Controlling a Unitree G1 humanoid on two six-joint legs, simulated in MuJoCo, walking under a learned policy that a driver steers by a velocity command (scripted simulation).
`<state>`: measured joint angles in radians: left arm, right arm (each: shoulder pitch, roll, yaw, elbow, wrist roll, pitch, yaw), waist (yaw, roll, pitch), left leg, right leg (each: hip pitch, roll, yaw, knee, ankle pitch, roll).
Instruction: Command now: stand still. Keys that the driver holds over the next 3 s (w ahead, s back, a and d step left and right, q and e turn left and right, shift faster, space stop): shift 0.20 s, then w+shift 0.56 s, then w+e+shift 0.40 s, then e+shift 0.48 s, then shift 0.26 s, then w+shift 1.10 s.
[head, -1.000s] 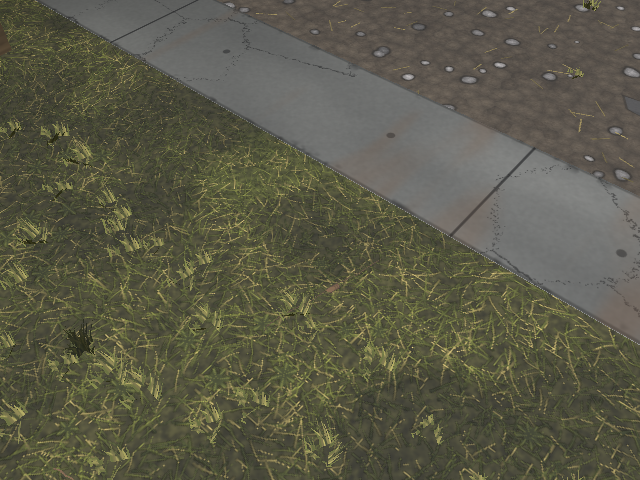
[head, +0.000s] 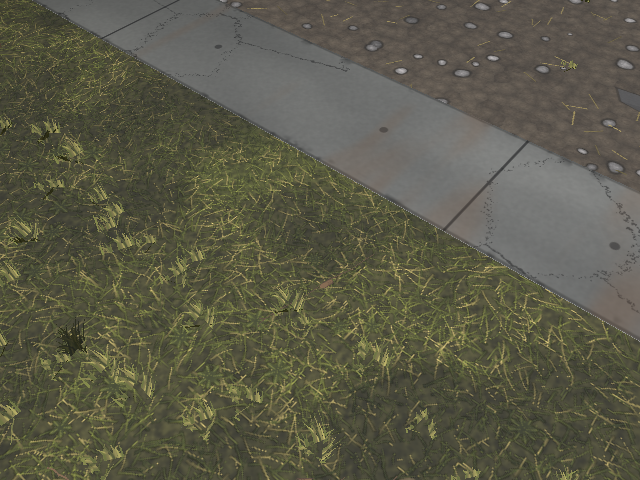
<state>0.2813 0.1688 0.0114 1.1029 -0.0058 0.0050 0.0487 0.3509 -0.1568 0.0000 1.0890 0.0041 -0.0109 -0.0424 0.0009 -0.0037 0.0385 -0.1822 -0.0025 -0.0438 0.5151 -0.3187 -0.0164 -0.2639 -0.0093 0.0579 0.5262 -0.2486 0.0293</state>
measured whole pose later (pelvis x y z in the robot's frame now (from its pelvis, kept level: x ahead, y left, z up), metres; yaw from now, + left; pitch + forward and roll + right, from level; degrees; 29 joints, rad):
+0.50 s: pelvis +0.06 -0.03 -0.01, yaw +1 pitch +2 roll -1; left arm 0.33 0.20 0.04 1.00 0.03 -0.11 0.00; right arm 0.41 -0.22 -0.05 1.02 -0.02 -0.05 0.00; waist 0.03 0.05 -0.04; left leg -0.29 0.03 -0.08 0.85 -0.45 0.09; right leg -0.26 0.01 -0.07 0.58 -0.35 -0.04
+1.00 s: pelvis +0.40 +0.01 -0.01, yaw -7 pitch +2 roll +1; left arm 0.39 0.22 0.05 0.98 0.00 -0.09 -0.02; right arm 0.16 -0.23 -0.06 0.86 -0.05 -0.09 0.02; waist 0.04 -0.02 0.04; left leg -0.40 0.01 0.17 0.59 -0.23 0.06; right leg -0.33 -0.05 0.05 1.27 -0.26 -0.13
